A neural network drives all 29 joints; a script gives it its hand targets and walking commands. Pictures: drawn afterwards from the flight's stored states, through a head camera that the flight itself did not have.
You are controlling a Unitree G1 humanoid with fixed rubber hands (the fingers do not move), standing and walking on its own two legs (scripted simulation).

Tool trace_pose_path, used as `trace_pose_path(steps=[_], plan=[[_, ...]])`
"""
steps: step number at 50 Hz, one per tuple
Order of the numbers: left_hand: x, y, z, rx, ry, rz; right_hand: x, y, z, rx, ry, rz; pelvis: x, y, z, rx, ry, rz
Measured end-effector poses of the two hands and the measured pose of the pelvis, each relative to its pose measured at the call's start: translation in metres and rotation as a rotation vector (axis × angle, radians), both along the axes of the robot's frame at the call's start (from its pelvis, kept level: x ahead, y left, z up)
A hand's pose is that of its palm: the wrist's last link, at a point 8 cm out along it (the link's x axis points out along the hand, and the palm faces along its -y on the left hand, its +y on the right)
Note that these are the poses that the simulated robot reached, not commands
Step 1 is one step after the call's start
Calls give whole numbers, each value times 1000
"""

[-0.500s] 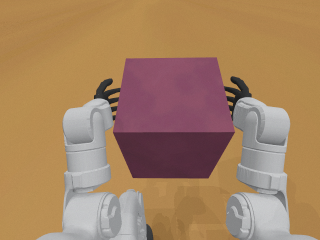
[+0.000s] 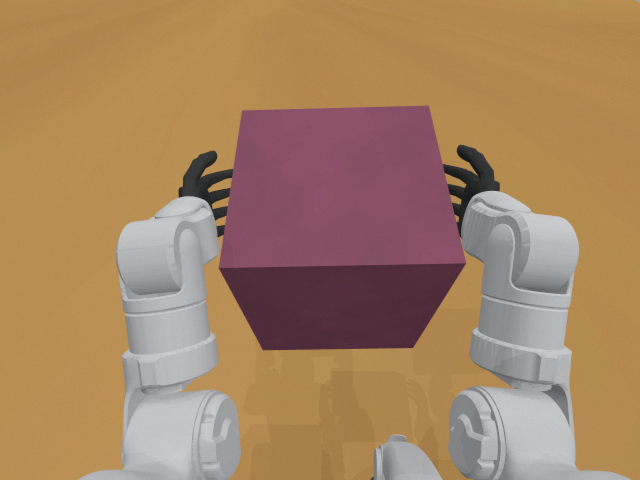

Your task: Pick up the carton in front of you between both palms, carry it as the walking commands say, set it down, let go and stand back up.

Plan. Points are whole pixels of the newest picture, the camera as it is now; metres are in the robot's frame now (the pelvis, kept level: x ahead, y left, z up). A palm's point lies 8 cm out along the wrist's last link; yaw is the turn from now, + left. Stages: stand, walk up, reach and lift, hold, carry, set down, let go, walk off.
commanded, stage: carry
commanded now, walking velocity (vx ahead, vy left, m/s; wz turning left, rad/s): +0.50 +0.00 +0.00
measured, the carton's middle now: (336, 241) +0.38 -0.01 +0.11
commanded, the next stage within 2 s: none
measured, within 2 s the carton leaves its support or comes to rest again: neither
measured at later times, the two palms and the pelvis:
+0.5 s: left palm (259, 133) +0.61 +0.11 +0.12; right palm (436, 131) +0.63 -0.19 +0.11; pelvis +0.28 -0.05 +0.01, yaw +2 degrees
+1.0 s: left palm (252, 73) +0.85 +0.14 +0.11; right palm (396, 71) +0.85 -0.16 +0.12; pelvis +0.61 +0.00 +0.01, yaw +0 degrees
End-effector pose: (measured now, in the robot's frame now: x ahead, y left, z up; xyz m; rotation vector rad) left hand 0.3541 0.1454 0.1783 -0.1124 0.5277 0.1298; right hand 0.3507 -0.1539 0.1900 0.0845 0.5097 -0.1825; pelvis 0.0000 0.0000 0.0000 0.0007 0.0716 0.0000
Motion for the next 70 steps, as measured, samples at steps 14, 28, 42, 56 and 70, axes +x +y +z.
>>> trace_pose_path(steps=[14,28,42,56,70], plan=[[150,-39,-40,64,185,54,170,-39,-54,52,183,57,165,-48,-9,12,-3,39],[284,-27,-63,22,127,95,304,-28,-80,85,125,37,319,-36,8,12,24,34],[412,9,-92,22,182,7,418,9,-97,-20,180,24,506,4,6,-15,5,1],[576,-20,-71,52,72,17,585,-20,-82,-6,70,41,700,-26,-10,-4,-33,30],[724,-33,-80,69,187,94,757,-31,-97,12,181,121,854,-54,10,17,-11,64]])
